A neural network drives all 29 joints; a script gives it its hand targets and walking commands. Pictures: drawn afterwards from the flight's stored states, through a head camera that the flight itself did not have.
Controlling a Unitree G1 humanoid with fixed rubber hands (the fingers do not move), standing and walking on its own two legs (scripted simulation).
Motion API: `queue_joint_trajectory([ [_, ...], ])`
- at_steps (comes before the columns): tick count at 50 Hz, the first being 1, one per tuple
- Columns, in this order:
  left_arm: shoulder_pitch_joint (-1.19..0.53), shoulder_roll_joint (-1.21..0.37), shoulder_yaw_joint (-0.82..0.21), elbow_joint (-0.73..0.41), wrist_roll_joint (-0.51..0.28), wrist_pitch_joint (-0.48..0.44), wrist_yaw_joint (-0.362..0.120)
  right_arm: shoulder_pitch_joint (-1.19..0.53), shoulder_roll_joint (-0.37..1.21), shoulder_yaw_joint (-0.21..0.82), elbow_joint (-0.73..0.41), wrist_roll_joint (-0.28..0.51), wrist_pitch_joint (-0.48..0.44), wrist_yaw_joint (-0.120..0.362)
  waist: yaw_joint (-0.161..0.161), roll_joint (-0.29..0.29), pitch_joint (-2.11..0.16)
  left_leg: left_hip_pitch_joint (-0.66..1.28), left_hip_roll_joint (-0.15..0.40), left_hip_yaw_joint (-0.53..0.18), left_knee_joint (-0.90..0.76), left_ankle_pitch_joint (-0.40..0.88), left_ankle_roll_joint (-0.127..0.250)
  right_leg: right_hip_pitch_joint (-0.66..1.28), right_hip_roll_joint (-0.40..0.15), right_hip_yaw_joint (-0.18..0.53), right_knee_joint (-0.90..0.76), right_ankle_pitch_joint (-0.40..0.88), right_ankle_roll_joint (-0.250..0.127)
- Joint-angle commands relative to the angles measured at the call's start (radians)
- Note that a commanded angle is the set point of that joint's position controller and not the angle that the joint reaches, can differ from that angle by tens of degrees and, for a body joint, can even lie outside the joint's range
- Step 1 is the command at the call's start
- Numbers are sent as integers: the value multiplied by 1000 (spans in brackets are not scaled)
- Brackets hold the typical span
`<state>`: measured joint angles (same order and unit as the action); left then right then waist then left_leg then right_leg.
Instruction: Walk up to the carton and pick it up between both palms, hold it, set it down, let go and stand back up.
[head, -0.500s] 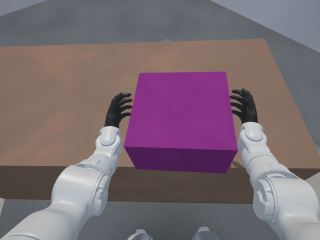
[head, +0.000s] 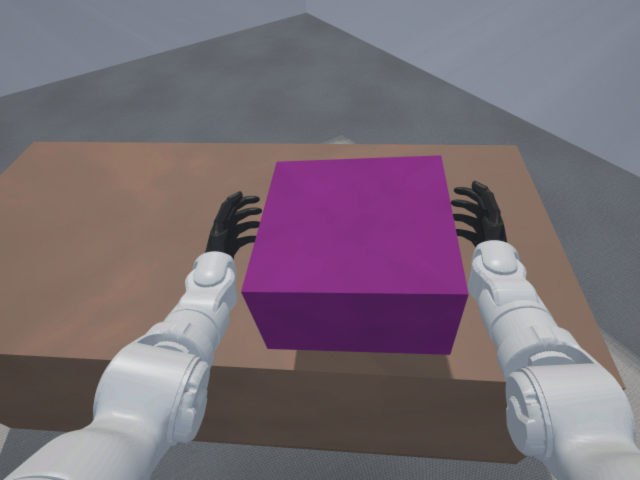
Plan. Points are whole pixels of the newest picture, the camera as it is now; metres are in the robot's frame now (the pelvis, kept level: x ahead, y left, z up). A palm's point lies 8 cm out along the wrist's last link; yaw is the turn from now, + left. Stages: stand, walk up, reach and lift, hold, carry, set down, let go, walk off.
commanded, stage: reach and lift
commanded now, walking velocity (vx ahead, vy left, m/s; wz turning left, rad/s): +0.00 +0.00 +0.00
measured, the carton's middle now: (356, 250) +0.44 -0.04 +0.02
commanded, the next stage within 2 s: hold in 1.82 s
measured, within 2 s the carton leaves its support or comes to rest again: neither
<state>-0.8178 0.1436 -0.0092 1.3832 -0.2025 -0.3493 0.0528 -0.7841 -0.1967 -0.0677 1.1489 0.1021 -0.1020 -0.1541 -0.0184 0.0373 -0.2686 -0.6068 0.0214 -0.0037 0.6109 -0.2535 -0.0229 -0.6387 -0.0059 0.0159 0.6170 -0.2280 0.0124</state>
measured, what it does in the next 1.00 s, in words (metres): stands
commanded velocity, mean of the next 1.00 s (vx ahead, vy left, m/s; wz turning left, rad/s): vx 0.00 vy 0.00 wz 0.00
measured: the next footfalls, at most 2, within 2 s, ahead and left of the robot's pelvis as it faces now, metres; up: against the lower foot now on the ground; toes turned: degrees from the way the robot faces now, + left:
none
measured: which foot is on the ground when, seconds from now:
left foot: down 0.00-1.00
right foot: down 0.00-1.00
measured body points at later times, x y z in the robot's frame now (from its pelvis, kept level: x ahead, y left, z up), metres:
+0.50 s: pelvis +0.01 +0.01 +0.02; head -0.02 +0.01 +0.46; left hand +0.41 +0.17 +0.12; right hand +0.41 -0.19 +0.13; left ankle +0.02 +0.14 -0.72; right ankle +0.03 -0.12 -0.72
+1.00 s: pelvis -0.01 +0.00 +0.02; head -0.06 +0.00 +0.47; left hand +0.40 +0.16 +0.19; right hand +0.39 -0.20 +0.19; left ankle +0.02 +0.14 -0.72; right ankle +0.03 -0.12 -0.72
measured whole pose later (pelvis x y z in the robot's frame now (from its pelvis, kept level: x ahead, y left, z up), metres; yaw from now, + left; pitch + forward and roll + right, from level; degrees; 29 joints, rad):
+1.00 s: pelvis -0.01 +0.00 +0.02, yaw +0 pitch +4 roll +1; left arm -0.77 0.14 0.20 0.84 -0.01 0.28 0.01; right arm -0.80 -0.21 -0.03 0.91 0.16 0.26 -0.19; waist -0.02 -0.01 -0.21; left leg -0.31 0.02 0.00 0.39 -0.15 -0.02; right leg -0.35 -0.01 0.01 0.42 -0.14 0.00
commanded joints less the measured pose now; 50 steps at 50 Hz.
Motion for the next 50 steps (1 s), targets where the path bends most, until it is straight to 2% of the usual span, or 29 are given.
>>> queue_joint_trajectory([
  [1, -734, -643, -223, -622, 22, -55, -128, -593, 943, 422, -485, 94, -47, 200, 2, -79, -572, 144, -91, -56, -115, 379, 9, 699, 24, 31, -117, 525, 46],
  [3, -654, -597, -161, -565, 55, -14, -134, -529, 940, 429, -477, 79, 3, 196, 10, -102, -433, 118, -103, -44, -169, 276, 31, 723, 16, 31, -160, 414, 53],
  [6, -681, -668, -268, -763, 8, 9, -123, -555, 956, 480, -588, 132, 7, 197, 15, -22, -572, 254, -88, -64, -157, 428, 1, 700, 39, 16, -170, 495, 44],
  [7, -632, -651, -263, -739, 14, 28, -123, -545, 948, 492, -592, 140, 22, 193, 7, -57, -550, 239, -91, -68, -142, 426, 5, 716, 33, 24, -172, 524, 33],
  [8, -649, -600, -206, -709, 56, 48, -126, -494, 900, 440, -489, 134, 53, 193, 10, -21, -451, 218, -93, -65, -170, 335, 11, 694, 26, 32, -186, 426, 32],
  [9, -591, -631, -208, -742, 53, 73, -121, -554, 942, 525, -627, 149, 61, 194, 33, -68, -462, 238, -100, -60, -190, 358, 16, 738, 35, 23, -208, 446, 47],
  [10, -608, -612, -197, -758, 68, 92, -128, -486, 891, 465, -542, 139, 83, 189, 0, -44, -395, 236, -101, -61, -205, 326, 9, 732, 31, 19, -207, 425, 42],
  [12, -622, -665, -237, -784, 42, 126, -128, -623, 910, 495, -664, 156, 86, 187, 24, -94, -412, 246, -97, -58, -202, 340, 13, 698, 48, 3, -221, 376, 47],
  [13, -626, -681, -239, -826, 46, 144, -118, -574, 916, 477, -615, 136, 104, 195, 8, -57, -431, 306, -89, -57, -208, 358, 3, 662, 50, -4, -241, 353, 34],
  [14, -639, -742, -322, -970, 2, 149, -98, -615, 905, 527, -726, 194, 99, 197, 1, -28, -549, 367, -90, -75, -176, 476, -22, 682, 55, 2, -222, 453, 30],
  [16, -618, -711, -281, -934, 37, 187, -103, -529, 851, 461, -588, 169, 137, 192, -22, 12, -441, 405, -75, -79, -184, 451, -34, 619, 57, -1, -244, 385, 12],
  [17, -646, -694, -243, -967, 61, 227, -101, -548, 844, 448, -603, 160, 151, 200, 2, 4, -403, 388, -81, -63, -201, 406, -32, 631, 59, -6, -263, 335, 13],
  [19, -609, -692, -200, -851, 89, 263, -119, -602, 828, 421, -593, 153, 172, 196, 8, -74, -320, 346, -80, -62, -233, 281, -4, 632, 49, 0, -272, 256, 19],
  [20, -621, -755, -266, -968, 56, 272, -104, -615, 813, 430, -656, 169, 159, 200, -10, -27, -429, 409, -70, -74, -221, 397, -29, 629, 64, -23, -261, 336, 14],
  [21, -652, -728, -240, -983, 57, 288, -94, -573, 802, 417, -546, 163, 182, 206, 5, 16, -338, 428, -58, -73, -222, 418, -35, 577, 60, -10, -275, 281, 1],
  [25, -619, -772, -261, -1074, 65, 366, -89, -606, 807, 447, -657, 202, 185, 205, 11, 8, -433, 532, -58, -79, -195, 552, -58, 607, 82, -19, -279, 388, -12],
  [26, -577, -775, -271, -1075, 73, 385, -84, -591, 770, 429, -654, 201, 194, 202, -13, 48, -412, 532, -59, -73, -196, 577, -65, 615, 79, -15, -288, 392, -17],
  [27, -515, -758, -200, -966, 108, 429, -98, -589, 762, 407, -621, 193, 215, 199, 2, 20, -281, 477, -68, -55, -221, 474, -55, 613, 80, -16, -302, 318, -13],
  [30, -504, -770, -159, -955, 126, 457, -115, -684, 783, 436, -746, 197, 222, 191, 13, -89, -272, 426, -77, -49, -245, 398, -11, 704, 62, -7, -294, 366, 5],
  [31, -570, -781, -169, -999, 108, 461, -119, -701, 796, 439, -741, 198, 230, 192, 34, -80, -319, 399, -76, -50, -255, 378, -9, 731, 55, 1, -292, 370, 7],
  [33, -575, -797, -159, -964, 119, 491, -120, -721, 777, 398, -727, 184, 246, 196, 9, -49, -239, 390, -73, -48, -281, 283, -7, 676, 60, -9, -303, 238, 0],
  [34, -670, -775, -122, -1017, 119, 493, -114, -757, 807, 379, -712, 180, 250, 211, 50, -30, -301, 409, -76, -29, -289, 250, -2, 652, 62, -9, -314, 178, -6],
  [39, -663, -764, -102, -959, 118, 525, -123, -830, 844, 381, -780, 169, 260, 202, 55, -102, -347, 368, -88, -26, -292, 232, 28, 715, 57, 0, -310, 206, 5],
  [40, -674, -740, -37, -865, 145, 541, -134, -819, 835, 327, -685, 141, 281, 201, 60, -110, -245, 307, -90, -16, -320, 102, 42, 682, 47, 2, -326, 100, 10],
  [41, -749, -729, -36, -957, 147, 528, -132, -784, 843, 310, -658, 139, 279, 212, 51, -94, -282, 331, -83, -9, -334, 83, 42, 699, 42, -10, -322, 84, 14],
  [42, -677, -689, 29, -803, 186, 557, -149, -787, 805, 275, -612, 119, 295, 207, 54, -120, -197, 298, -93, -2, -353, 6, 56, 678, 34, -8, -340, 37, 13],
  [46, -659, -682, 41, -818, 203, 582, -177, -765, 783, 230, -630, 108, 287, 202, 20, -90, -216, 354, -95, 4, -352, 82, 43, 708, 39, -21, -344, 94, 4],
  [48, -663, -685, 30, -799, 209, 599, -176, -814, 759, 229, -618, 114, 280, 204, 37, -34, -228, 356, -82, 4, -353, 70, 38, 711, 36, -15, -341, 60, -1],
  [50, -627, -674, 67, -820, 231, 609, -179, -783, 766, 229, -629, 116, 287, 201, 40, -59, -215, 370, -79, 8, -352, 117, 43, 718, 43, -23, -334, 102, -7],
])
